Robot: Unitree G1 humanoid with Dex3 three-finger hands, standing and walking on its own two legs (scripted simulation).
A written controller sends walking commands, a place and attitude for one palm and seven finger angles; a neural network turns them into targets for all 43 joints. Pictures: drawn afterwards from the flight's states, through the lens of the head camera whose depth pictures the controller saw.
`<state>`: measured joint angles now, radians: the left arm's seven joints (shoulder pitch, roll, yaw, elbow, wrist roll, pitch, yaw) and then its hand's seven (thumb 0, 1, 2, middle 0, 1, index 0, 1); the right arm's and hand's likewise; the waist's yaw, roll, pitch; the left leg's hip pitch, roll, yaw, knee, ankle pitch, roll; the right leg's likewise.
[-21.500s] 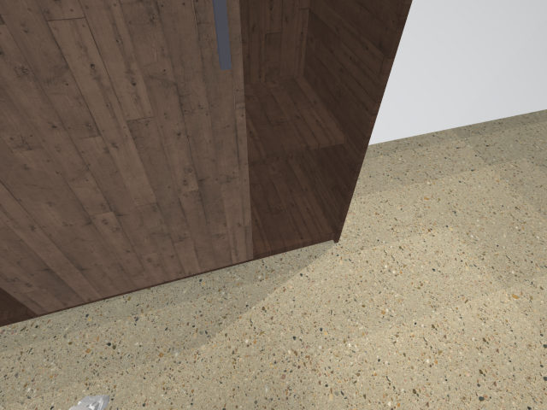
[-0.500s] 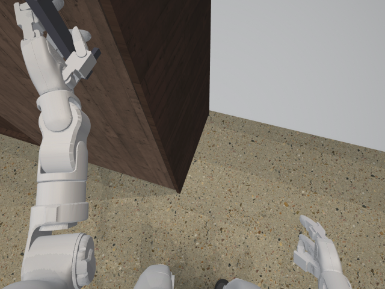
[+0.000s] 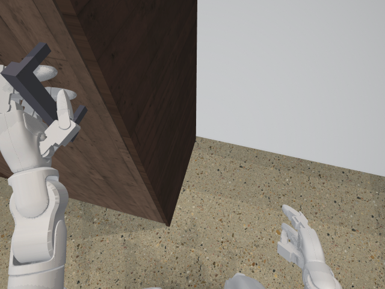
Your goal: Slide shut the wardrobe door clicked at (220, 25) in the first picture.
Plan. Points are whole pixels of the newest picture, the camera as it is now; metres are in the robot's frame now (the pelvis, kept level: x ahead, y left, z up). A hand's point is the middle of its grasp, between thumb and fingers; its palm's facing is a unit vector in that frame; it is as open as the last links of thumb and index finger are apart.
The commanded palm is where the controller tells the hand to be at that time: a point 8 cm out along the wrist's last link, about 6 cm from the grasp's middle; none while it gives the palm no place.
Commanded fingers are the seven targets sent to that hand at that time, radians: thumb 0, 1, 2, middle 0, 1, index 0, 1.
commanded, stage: stop walking and hold the door there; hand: left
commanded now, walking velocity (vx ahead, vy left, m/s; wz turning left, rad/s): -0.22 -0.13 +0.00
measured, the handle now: (55, 97) +0.33 +0.27 +0.20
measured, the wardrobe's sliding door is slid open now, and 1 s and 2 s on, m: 0.00 0.00 0.00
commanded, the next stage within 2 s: none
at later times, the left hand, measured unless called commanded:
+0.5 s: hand (68, 121) +0.30 +0.24 +0.19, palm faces +0.42 -0.90 -0.07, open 6.2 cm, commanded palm +0.25 +0.23 +0.18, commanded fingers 0.00 0.90 0.90 -0.45 -1.40 -0.45 -1.40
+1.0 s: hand (68, 122) +0.30 +0.24 +0.19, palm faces +0.41 -0.91 -0.08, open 6.1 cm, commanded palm +0.25 +0.23 +0.18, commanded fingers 0.00 0.90 0.90 -0.45 -1.40 -0.45 -1.40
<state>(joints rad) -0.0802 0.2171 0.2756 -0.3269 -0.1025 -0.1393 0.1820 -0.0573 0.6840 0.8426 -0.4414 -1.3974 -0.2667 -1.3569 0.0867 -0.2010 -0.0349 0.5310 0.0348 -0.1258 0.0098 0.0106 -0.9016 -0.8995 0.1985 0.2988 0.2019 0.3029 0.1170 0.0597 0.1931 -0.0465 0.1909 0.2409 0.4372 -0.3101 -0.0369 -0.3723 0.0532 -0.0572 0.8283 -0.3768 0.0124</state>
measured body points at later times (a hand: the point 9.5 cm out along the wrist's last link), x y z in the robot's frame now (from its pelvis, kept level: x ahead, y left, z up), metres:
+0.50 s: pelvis +0.02 +0.02 +0.00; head +0.02 +0.04 +0.44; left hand +0.27 +0.29 +0.19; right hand +0.17 -0.21 -0.08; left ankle +0.02 +0.13 -0.75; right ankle +0.05 -0.10 -0.71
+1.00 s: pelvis -0.02 +0.03 -0.01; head -0.04 +0.03 +0.44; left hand +0.27 +0.29 +0.19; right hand +0.13 -0.23 -0.08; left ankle +0.02 +0.13 -0.75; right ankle -0.01 -0.10 -0.75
